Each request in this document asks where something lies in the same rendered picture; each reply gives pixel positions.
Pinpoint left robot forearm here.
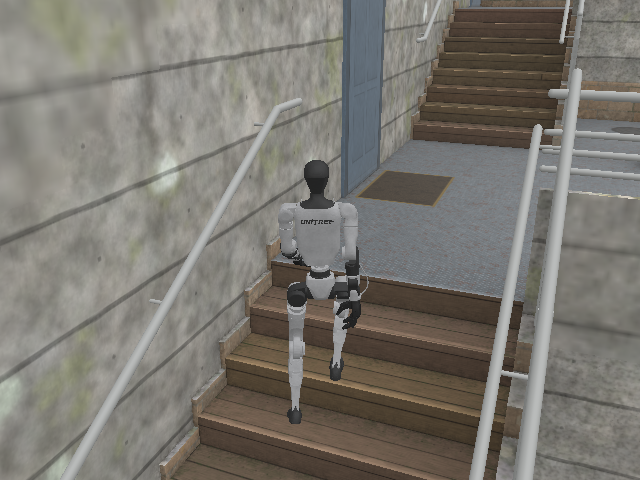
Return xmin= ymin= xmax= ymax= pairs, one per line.
xmin=280 ymin=243 xmax=301 ymax=261

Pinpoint robot right upper arm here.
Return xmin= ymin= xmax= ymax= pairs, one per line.
xmin=338 ymin=202 xmax=358 ymax=260

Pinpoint robot left hand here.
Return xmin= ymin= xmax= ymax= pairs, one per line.
xmin=293 ymin=248 xmax=311 ymax=267

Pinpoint right robot forearm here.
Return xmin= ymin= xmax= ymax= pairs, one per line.
xmin=345 ymin=246 xmax=361 ymax=301

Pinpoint robot left upper arm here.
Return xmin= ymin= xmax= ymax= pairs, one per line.
xmin=278 ymin=203 xmax=297 ymax=254

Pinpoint left robot shin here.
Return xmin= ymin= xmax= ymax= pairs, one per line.
xmin=288 ymin=341 xmax=303 ymax=411

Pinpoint robot right hand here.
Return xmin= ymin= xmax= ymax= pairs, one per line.
xmin=336 ymin=300 xmax=361 ymax=330

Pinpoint humanoid robot head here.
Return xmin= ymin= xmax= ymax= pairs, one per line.
xmin=300 ymin=160 xmax=335 ymax=209

